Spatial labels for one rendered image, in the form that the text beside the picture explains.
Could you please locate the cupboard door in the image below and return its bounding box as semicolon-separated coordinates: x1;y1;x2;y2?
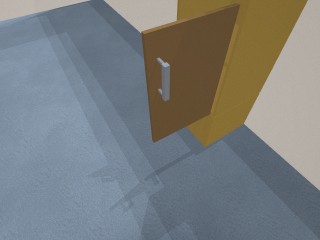
141;3;240;143

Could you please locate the handle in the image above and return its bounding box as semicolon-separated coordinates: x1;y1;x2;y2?
156;57;170;101

